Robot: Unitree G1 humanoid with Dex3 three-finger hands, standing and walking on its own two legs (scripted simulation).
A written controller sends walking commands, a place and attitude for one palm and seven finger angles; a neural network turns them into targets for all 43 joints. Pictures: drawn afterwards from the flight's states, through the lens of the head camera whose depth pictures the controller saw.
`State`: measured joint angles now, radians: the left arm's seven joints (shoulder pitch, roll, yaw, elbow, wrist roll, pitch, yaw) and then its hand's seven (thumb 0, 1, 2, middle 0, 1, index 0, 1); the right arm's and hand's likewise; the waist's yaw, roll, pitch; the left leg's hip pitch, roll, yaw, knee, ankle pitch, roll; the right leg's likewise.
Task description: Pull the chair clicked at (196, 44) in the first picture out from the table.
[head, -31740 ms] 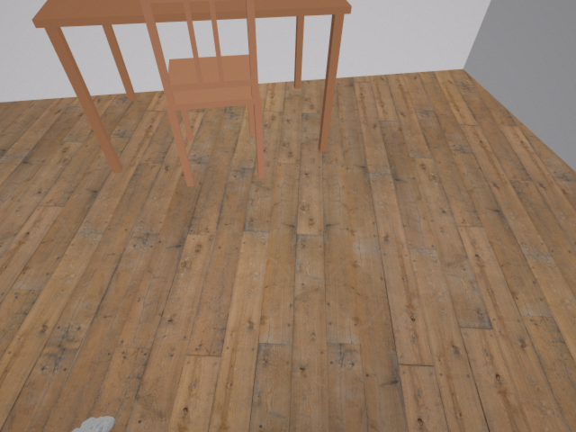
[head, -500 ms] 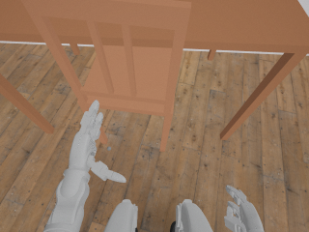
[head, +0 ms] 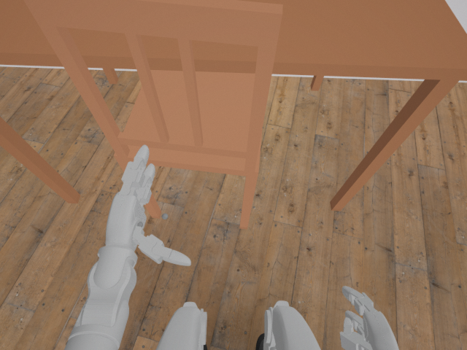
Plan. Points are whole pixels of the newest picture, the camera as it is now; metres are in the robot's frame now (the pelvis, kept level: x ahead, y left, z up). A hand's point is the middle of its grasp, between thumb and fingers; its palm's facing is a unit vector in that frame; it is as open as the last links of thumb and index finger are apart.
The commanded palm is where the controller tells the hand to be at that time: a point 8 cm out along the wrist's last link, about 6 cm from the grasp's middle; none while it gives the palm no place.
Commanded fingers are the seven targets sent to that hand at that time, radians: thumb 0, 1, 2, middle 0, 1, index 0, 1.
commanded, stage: aim the fingers beside a spindle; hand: left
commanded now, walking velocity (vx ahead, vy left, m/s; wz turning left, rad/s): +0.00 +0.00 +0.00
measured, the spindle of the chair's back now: (151, 96) +0.58 +0.18 +0.03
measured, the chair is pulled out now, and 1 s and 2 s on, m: -0.09 -0.09 -0.09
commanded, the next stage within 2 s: push the fingers through the gap in 0.60 s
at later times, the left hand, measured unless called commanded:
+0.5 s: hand (165, 218) +0.32 +0.12 +0.02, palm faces -0.05 -1.00 -0.04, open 17.0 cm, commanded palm +0.31 +0.17 +0.02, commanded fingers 0.00 -0.50 0.30 -0.06 -0.08 -0.06 -0.08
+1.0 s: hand (162, 204) +0.35 +0.13 +0.02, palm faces -0.06 -1.00 -0.03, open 17.0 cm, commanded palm +0.33 +0.18 +0.02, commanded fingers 0.00 -0.50 0.30 -0.06 -0.08 -0.06 -0.08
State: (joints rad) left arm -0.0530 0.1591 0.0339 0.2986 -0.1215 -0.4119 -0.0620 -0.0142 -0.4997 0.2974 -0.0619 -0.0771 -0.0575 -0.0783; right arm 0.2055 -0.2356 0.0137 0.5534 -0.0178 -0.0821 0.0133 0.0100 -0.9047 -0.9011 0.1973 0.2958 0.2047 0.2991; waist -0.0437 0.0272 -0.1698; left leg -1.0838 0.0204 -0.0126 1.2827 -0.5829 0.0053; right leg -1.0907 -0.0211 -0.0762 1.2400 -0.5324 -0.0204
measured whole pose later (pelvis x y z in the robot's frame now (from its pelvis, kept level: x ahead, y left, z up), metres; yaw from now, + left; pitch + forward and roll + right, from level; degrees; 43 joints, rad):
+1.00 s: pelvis -0.01 +0.00 +0.00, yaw +0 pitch +22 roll -2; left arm -0.18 0.18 0.07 0.41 -0.13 -0.43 -0.08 -0.01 -0.50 0.30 -0.06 -0.08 -0.06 -0.08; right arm 0.20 -0.24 0.01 0.58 -0.02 -0.09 0.01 0.01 -0.90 -0.90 0.20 0.30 0.20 0.30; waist -0.05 0.03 -0.17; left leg -1.11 0.02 -0.01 1.30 -0.58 0.01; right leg -1.11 -0.02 -0.08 1.25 -0.52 -0.02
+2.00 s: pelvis -0.01 +0.01 +0.00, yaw -1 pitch +25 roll -2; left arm -0.61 0.22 0.22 0.86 -0.07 -0.50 -0.02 -0.01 -0.50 0.30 -0.06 -0.08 -0.06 -0.08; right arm 0.27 -0.24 0.01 0.64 -0.05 -0.04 0.04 0.01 -0.91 -0.90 0.20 0.30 0.20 0.30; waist -0.12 0.03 -0.16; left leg -1.17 0.03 0.01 1.29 -0.56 0.02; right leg -1.18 -0.01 -0.05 1.24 -0.50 -0.01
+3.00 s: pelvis -0.01 +0.01 +0.00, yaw -2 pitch +26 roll -2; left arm -0.61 0.21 0.21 0.87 -0.06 -0.51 -0.01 -0.01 -0.11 0.47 -0.43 -1.22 -0.43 -1.22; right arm 0.27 -0.24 0.01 0.64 -0.05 -0.02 0.05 0.01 -0.91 -0.90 0.20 0.30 0.20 0.30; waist -0.12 0.03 -0.16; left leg -1.17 0.03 0.01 1.28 -0.56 0.02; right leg -1.18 -0.01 -0.05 1.24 -0.50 -0.01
